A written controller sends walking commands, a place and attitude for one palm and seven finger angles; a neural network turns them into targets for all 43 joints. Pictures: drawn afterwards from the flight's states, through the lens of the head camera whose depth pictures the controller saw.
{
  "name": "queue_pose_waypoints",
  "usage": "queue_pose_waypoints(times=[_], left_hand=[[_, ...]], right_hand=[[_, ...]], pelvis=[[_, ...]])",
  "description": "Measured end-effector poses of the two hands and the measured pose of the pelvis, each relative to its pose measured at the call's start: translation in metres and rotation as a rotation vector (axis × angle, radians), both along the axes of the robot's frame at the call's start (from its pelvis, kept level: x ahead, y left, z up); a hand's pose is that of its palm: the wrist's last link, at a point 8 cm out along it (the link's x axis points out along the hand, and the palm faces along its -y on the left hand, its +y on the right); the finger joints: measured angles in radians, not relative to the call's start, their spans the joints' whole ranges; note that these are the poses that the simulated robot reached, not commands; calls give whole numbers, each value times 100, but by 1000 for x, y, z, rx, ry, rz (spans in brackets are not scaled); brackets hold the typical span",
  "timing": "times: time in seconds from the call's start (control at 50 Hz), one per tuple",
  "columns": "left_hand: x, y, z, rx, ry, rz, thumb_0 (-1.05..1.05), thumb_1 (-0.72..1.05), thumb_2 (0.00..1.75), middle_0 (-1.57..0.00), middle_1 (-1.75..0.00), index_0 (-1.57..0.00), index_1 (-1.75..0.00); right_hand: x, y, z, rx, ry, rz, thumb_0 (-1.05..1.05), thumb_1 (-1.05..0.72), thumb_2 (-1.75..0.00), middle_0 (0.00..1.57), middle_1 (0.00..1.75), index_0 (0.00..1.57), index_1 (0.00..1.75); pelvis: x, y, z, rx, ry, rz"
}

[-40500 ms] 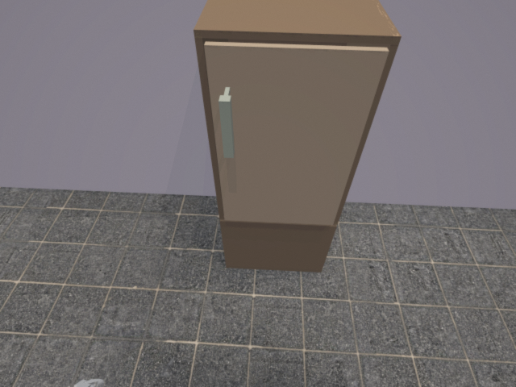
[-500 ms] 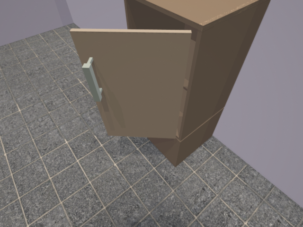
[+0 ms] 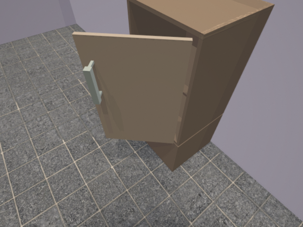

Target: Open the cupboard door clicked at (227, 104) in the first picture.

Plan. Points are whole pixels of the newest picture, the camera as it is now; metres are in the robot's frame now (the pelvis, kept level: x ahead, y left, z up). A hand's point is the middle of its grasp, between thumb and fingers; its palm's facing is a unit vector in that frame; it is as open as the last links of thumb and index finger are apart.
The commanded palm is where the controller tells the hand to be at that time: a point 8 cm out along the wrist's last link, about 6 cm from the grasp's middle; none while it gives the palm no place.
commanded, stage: look again from close up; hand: left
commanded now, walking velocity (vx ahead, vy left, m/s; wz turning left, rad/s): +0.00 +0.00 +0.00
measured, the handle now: (94, 83) +0.58 +0.25 +0.03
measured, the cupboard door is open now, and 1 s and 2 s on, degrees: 47 47 47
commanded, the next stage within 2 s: raise the hand with hooked fingers in 0.44 s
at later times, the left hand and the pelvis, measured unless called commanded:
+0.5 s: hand out of the picture +0.01 +0.23 -0.18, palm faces +0.01 -0.98 -0.22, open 7.4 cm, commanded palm none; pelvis +0.00 +0.04 +0.00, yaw -1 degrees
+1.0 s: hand (62, 226) +0.13 +0.24 -0.06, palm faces +0.05 -1.00 -0.01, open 8.8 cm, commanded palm +0.13 +0.29 -0.04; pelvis -0.05 +0.01 -0.09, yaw +1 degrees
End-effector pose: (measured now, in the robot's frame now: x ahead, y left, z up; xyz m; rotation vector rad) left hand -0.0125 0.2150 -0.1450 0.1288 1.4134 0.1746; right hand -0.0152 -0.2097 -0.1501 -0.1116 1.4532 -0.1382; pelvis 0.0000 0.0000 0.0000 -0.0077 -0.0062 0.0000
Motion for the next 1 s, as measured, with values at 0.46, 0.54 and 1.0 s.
queue_pose_waypoints(times=[0.46, 0.54, 1.0], left_hand=[[20, 57, -2, 26, -73, -46, 1, 91, 90, -20, -30, -19, -30], [21, 62, -1, 31, -71, -54, 1, 91, 90, -20, -30, -19, -30], [122, 74, 88, -90, -1328, -128, 2, 56, 75, -22, -52, -22, -52]], right_hand=[[39, 21, 6, -52, -164, 50, 0, -93, -90, 20, 30, 20, 30], [35, 23, 7, -50, -151, 48, 0, -93, -90, 20, 30, 20, 30], [183, -21, 35, -171, -984, 223, 1, -91, -90, 20, 30, 20, 30]], pelvis=[[-3, 40, -4, 10, -13, -16], [-4, 43, -4, 11, -12, -18], [-52, 13, -92, -17, 207, 13]])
